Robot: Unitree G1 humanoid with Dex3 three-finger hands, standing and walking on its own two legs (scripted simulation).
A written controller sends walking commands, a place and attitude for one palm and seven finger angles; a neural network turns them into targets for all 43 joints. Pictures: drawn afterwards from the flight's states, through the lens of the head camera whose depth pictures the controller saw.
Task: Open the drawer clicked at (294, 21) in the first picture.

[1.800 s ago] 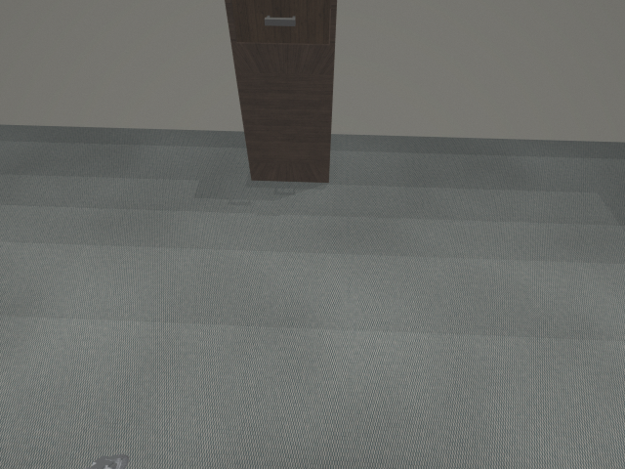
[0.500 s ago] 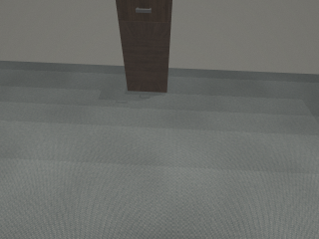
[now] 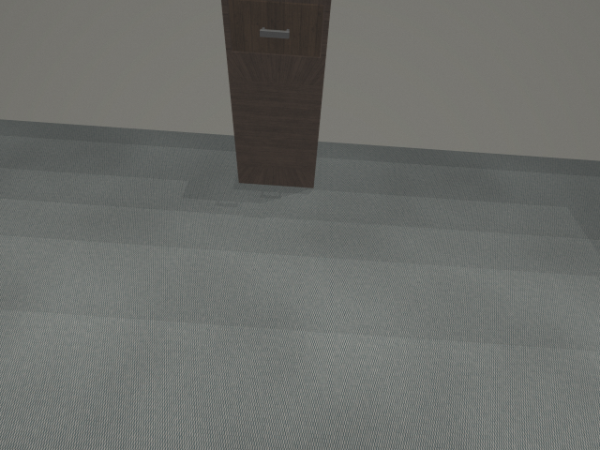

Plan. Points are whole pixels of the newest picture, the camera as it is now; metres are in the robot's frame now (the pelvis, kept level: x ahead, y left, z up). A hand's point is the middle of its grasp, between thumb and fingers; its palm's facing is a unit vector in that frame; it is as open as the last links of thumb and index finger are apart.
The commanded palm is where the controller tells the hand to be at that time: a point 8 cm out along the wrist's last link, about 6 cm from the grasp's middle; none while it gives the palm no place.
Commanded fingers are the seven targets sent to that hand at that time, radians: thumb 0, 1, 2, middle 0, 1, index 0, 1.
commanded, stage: walk to a spot facing it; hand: left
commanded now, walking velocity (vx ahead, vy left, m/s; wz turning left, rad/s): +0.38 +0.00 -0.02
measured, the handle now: (275, 32) +1.50 +0.19 +0.00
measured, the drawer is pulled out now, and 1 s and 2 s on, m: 0.00 0.00 0.00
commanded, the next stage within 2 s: take the last steps up to it in 1.28 s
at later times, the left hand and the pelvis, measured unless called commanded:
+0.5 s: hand (228, 380) +0.27 +0.14 -0.17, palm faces +0.00 -0.98 -0.21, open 7.3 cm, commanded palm none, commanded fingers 0.00 0.90 0.90 -0.20 -0.30 -0.20 -0.30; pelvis +0.17 -0.04 -0.01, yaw +0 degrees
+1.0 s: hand (220, 314) +0.40 +0.18 -0.17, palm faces +0.06 -0.99 -0.13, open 7.4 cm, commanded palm none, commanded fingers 0.00 0.90 0.90 -0.20 -0.30 -0.20 -0.30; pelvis +0.38 +0.00 +0.01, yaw +0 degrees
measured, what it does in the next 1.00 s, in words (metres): walks ahead: right foot, then left foot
